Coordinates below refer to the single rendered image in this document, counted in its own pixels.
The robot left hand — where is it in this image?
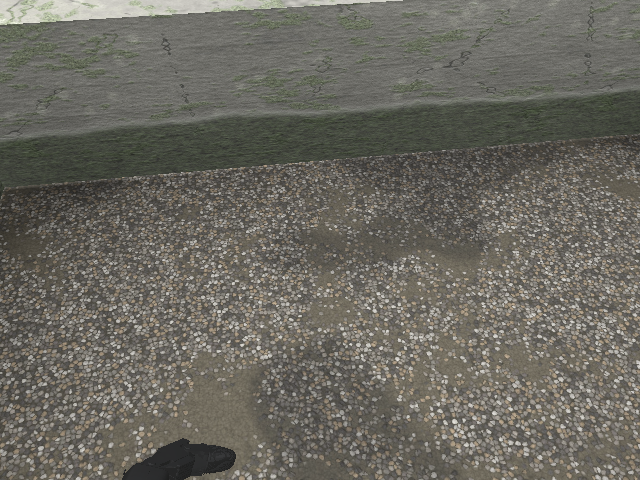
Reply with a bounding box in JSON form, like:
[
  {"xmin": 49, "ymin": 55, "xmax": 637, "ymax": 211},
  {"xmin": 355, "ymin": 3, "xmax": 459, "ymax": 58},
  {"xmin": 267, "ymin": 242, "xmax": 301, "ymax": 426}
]
[{"xmin": 122, "ymin": 438, "xmax": 236, "ymax": 480}]

